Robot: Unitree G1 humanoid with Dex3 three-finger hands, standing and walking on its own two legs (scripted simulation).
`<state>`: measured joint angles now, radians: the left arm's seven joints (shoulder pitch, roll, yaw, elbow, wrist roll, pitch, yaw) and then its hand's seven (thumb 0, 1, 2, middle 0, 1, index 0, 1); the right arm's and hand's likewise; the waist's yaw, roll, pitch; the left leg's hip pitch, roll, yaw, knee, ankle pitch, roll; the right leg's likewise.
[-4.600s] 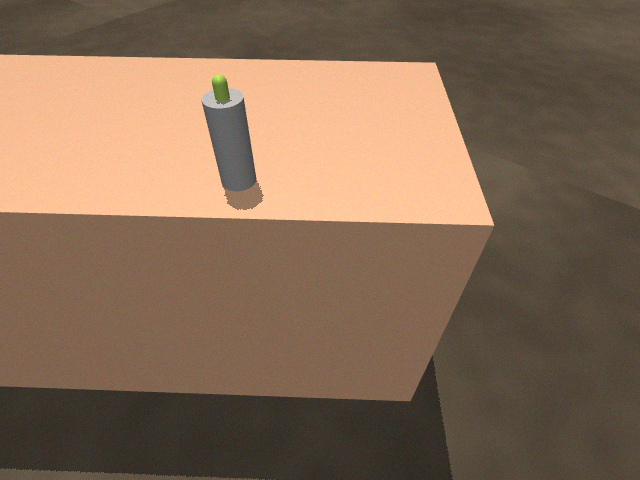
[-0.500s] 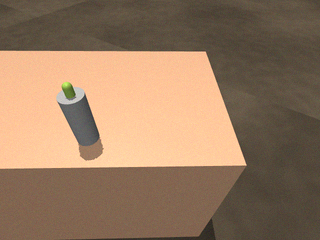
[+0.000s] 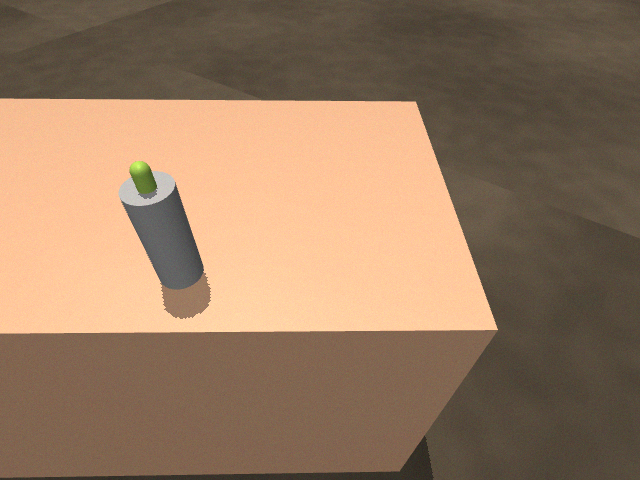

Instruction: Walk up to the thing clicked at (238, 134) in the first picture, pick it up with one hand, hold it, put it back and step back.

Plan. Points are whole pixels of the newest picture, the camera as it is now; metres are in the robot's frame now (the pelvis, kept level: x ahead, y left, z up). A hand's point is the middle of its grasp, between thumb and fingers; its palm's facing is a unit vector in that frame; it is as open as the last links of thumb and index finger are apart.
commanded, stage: stand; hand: left
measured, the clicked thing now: (162, 225) +0.41 +0.22 +0.12
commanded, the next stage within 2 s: rise first in 0.72 s
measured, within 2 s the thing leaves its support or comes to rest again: neither
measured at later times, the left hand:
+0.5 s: hand out of the picture +0.07 +0.25 -0.16, palm faces -0.04 -0.94 -0.34, open 7.4 cm
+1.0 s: hand out of the picture +0.15 +0.24 -0.15, palm faces +0.14 -0.94 -0.32, open 9.4 cm
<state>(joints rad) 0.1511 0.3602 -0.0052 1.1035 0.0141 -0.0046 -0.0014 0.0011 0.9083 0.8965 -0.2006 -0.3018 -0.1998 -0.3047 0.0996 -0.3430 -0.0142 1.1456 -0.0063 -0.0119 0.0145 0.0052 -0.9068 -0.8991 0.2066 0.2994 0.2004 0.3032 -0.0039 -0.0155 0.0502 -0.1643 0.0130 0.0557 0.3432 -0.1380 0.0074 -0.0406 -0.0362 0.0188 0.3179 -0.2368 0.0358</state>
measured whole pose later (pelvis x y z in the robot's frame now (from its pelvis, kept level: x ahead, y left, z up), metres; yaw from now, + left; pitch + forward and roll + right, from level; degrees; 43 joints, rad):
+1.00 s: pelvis -0.01 +0.00 -0.01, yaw +1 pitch +2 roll +0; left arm 0.05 0.31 0.08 0.93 -0.06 -0.08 0.06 0.01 0.67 0.65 -0.12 -0.17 -0.12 -0.17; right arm 0.03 -0.30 -0.07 0.96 0.07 -0.10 -0.04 0.01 -0.66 -0.66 0.11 0.16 0.11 0.16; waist 0.00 0.00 0.07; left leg -0.32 0.03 0.04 0.47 -0.18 0.00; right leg -0.20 -0.02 0.01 0.45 -0.29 0.03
